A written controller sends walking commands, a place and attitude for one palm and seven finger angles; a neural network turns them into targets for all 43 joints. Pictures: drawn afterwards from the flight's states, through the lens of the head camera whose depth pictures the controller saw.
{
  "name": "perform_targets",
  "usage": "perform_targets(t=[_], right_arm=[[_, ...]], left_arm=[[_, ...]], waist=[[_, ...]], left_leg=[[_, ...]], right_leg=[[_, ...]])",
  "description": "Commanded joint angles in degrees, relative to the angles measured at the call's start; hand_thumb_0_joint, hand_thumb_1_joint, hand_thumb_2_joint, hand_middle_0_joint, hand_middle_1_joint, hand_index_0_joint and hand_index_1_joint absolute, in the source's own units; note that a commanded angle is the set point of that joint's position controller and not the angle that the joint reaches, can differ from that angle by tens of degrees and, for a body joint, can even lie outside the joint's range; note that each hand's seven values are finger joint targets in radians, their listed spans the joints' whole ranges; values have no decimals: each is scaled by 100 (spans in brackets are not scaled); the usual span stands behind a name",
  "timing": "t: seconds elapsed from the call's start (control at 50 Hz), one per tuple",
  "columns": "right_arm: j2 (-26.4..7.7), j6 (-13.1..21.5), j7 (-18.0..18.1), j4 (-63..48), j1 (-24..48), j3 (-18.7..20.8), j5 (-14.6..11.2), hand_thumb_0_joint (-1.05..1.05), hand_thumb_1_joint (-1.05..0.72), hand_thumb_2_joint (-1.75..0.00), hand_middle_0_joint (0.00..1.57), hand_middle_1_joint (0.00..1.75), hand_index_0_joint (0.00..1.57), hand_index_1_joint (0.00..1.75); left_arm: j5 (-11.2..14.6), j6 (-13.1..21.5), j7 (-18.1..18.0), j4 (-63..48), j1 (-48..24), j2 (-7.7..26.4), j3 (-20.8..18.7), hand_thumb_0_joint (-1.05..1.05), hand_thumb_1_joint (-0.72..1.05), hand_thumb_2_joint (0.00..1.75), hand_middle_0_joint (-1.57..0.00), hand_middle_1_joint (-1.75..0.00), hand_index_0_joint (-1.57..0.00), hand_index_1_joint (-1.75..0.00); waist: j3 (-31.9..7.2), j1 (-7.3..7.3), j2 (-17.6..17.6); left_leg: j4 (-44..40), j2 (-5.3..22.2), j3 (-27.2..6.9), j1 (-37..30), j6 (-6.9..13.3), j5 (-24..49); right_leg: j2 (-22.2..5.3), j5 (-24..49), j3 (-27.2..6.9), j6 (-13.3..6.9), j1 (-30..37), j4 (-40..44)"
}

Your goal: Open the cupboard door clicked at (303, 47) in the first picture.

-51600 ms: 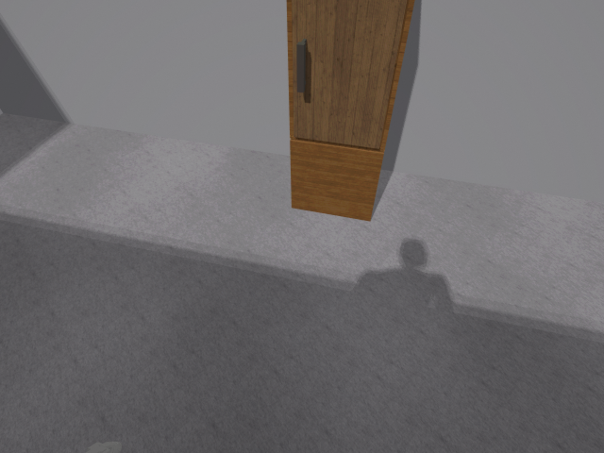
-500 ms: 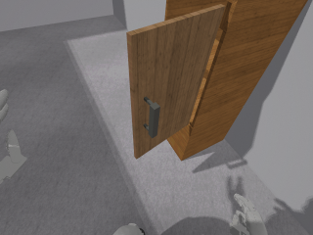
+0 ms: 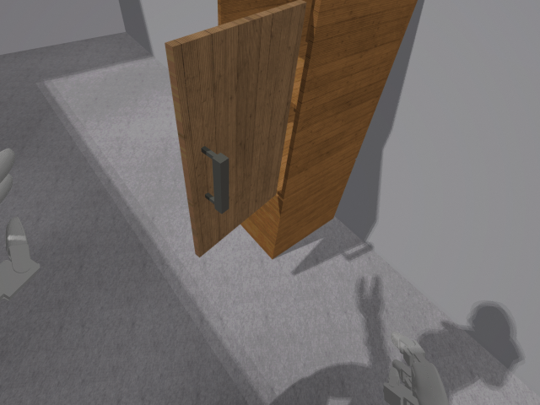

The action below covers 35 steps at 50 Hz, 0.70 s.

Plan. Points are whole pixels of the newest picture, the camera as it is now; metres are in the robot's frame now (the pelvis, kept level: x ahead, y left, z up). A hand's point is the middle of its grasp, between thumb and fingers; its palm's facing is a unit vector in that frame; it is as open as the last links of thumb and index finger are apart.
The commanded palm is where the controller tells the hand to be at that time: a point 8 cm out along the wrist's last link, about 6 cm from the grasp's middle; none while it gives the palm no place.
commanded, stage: stop stepping back and stand still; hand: left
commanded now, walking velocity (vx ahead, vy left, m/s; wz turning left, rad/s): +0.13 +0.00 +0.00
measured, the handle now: (214, 180) +0.56 +0.13 -0.04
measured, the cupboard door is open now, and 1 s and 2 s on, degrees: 100 100 100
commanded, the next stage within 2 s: let the arm hang, fingers relaxed in 0.98 s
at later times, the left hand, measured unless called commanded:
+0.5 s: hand out of the picture +0.14 +0.27 +0.16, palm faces +0.45 -0.78 -0.44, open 7.4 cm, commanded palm +0.08 +0.31 +0.18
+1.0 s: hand out of the picture +0.14 +0.29 +0.16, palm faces +0.43 -0.77 -0.48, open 7.4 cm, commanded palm +0.08 +0.32 +0.18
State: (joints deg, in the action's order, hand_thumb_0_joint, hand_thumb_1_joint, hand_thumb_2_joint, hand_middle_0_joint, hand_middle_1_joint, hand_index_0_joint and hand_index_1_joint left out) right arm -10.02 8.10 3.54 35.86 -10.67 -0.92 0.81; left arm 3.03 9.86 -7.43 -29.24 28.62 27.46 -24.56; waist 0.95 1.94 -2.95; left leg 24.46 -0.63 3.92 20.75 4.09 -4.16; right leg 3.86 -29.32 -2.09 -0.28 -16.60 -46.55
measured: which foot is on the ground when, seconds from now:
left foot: down 0.00-0.14, up 0.16-0.40, down 0.42-1.00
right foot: up 0.00-0.12, down 0.14-1.00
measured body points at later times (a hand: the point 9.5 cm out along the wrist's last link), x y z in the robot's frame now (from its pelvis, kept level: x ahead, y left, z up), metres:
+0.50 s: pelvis -0.05 +0.01 +0.00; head -0.07 +0.02 +0.45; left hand +0.11 +0.31 +0.19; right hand +0.08 -0.24 -0.09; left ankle -0.06 +0.14 -0.74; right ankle -0.03 -0.08 -0.74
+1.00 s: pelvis -0.06 +0.02 +0.00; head -0.04 +0.02 +0.45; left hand +0.11 +0.33 +0.19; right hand +0.11 -0.20 -0.08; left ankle -0.06 +0.14 -0.74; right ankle -0.03 -0.08 -0.74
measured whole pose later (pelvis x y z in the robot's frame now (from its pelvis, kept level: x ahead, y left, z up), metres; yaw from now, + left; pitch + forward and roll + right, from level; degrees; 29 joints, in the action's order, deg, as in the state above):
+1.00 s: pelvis -0.06 +0.02 +0.00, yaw +1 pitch +0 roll +0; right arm -11.6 7.4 4.1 35.2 -12.1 -1.1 0.2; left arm 1.7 10.6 -9.1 -26.8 31.4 22.9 -23.0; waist 1.9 0.0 0.2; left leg 27.4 1.7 3.9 12.4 0.1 -14.5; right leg -0.2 -12.0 4.6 -1.4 -14.1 -26.5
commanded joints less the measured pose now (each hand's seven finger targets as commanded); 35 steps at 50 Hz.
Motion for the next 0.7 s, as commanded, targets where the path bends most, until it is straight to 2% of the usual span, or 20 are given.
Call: perform_targets(t=[0.0,0.04,0.06,0.08,0.1,0.12,0.14,0.16,0.18,0.22,0.3,0.34,0.36,0.4,0.44,0.5,0.54,0.6,0.64,0.68], right_arm=[[-802,342,68,-975,365,247,45,0,-90,-90,20,30,20,30],[-839,266,97,-971,364,284,62,0,-90,-90,20,30,20,30],[-863,236,119,-947,314,331,55,0,-90,-90,20,30,20,30],[-853,191,148,-942,314,331,55,0,-90,-90,20,30,20,30],[-816,139,165,-886,260,356,57,0,-90,-90,20,30,20,30],[-887,69,175,-800,260,390,77,0,-90,-90,20,30,20,30],[-936,10,164,-629,181,384,163,0,-90,-90,20,30,20,30],[-835,41,161,-535,67,364,39,0,-90,-90,20,30,20,30],[-917,76,149,-531,-7,372,20,0,-90,-90,20,30,20,30],[-893,154,220,-495,82,323,-14,0,-90,-90,20,30,20,30],[-861,368,299,-502,229,308,8,0,-90,-90,20,30,20,30],[-821,392,266,-541,105,283,29,0,-90,-90,20,30,20,30],[-841,407,262,-599,82,290,30,0,-90,-90,20,30,20,30],[-991,405,240,-790,145,350,4,0,-90,-90,20,30,20,30],[-856,368,184,-685,128,271,-25,0,-90,-90,20,30,20,30],[-863,414,157,-680,142,270,-56,0,-90,-90,20,30,20,30],[-882,393,117,-678,107,292,-84,0,-90,-90,20,30,20,30],[-826,335,50,-663,97,287,-80,0,-90,-90,20,30,20,30],[-805,276,37,-664,119,272,-69,0,-90,-90,20,30,20,30],[-831,254,64,-709,236,266,-61,0,-90,-90,20,30,20,30]], left_arm=[[20,335,-244,-1517,950,784,-887,0,90,90,-20,-30,-20,-30],[-20,241,-287,-1339,951,721,-817,0,90,90,-20,-30,-20,-30],[-46,218,-285,-1266,939,715,-779,0,90,90,-20,-30,-20,-30],[-59,186,-281,-1179,901,919,-892,0,90,90,-20,-30,-20,-30],[-88,183,-258,-1211,694,884,-787,0,90,90,-20,-30,-20,-30],[-87,218,-253,-1250,419,1075,-927,0,90,90,-20,-30,-20,-30],[-74,278,-263,-1238,-73,1188,-1049,0,90,90,-20,-30,-20,-30],[-106,239,-246,-683,-115,885,-795,0,90,90,-20,-30,-20,-30],[-118,247,-229,-662,-472,774,-611,0,90,90,-20,-30,-20,-30],[-203,334,-240,-197,-468,608,-395,0,90,90,-20,-30,-20,-30],[-304,468,-303,-507,-638,717,-401,0,90,90,-20,-30,-20,-30],[-290,490,-335,-823,-513,704,-464,0,90,90,-20,-30,-20,-30],[-264,528,-350,-995,-435,752,-553,0,90,90,-20,-30,-20,-30],[-195,597,-360,-1377,-222,785,-685,0,90,90,-20,-30,-20,-30],[-202,589,-342,-1254,-43,778,-821,0,90,90,-20,-30,-20,-30],[-228,540,-309,-914,-154,602,-685,0,90,90,-20,-30,-20,-30],[-172,494,-279,-502,-29,443,-577,0,90,90,-20,-30,-20,-30],[-132,459,-247,-404,-16,441,-494,0,90,90,-20,-30,-20,-30],[-131,428,-246,-475,-85,476,-484,0,90,90,-20,-30,-20,-30],[-135,417,-253,-787,-172,599,-568,0,90,90,-20,-30,-20,-30]], waist=[[-664,-243,1782],[-443,-222,2045],[-439,-217,1758],[-388,-185,1094],[-400,-118,230],[-371,-118,-421],[-237,-123,-603],[-281,-71,-796],[-295,-2,-426],[0,-1,-77],[90,-208,-285],[-92,-174,-118],[-199,-159,169],[-492,-211,1113],[-375,-177,1675],[-7,-156,1112],[-103,-139,566],[-259,-93,-43],[-331,-90,-191],[-405,-125,209]], left_leg=[[-2349,1183,-1345,247,-311,-3338],[-2165,957,-881,947,-366,-3419],[-1875,779,-687,1023,-456,-3351],[-1278,549,-486,930,-494,-3016],[95,222,-184,276,-529,-2358],[1969,15,-279,-271,-569,-1740],[3071,103,-384,69,-581,-1562],[3665,79,-516,568,-594,-1603],[3779,167,-525,712,-578,-1567],[3052,325,-296,651,-468,-1342],[1321,258,53,140,-249,-1810],[366,164,156,-434,-185,-1720],[-109,228,3,-681,-128,-1679],[-373,853,-844,-1055,61,-593],[-644,1194,-1177,-572,120,-875],[-523,1117,-889,117,-2,-958],[-161,772,-552,141,-163,-1014],[507,366,-227,-316,-315,-1056],[559,290,-228,-489,-324,-1073],[246,351,-292,-696,-314,-775]], right_leg=[[134,166,593,-50,929,511],[179,205,886,-124,1667,1269],[165,310,960,-145,1885,1762],[-75,438,797,-177,1769,2365],[-738,241,111,-401,864,3132],[-1877,-908,-1504,-876,-687,3941],[-2504,-906,-1853,-1156,-1202,4069],[-2328,-1537,-1981,-1046,-1025,4040],[-2232,-1716,-1842,-909,-1025,3965],[-1868,-713,-1110,-696,-774,3665],[-1838,-435,-1074,-706,-215,3462],[-1639,-424,-915,-598,-41,3188],[-1435,-50,-738,-478,98,2801],[-773,1417,-171,-177,250,1720],[-461,1334,320,-6,229,1369],[-463,1694,380,21,676,1599],[-607,2075,16,-52,822,1920],[-1106,1915,-611,-251,395,2556],[-1216,1623,-628,-286,275,2759],[-1079,1749,-396,-222,286,2632]])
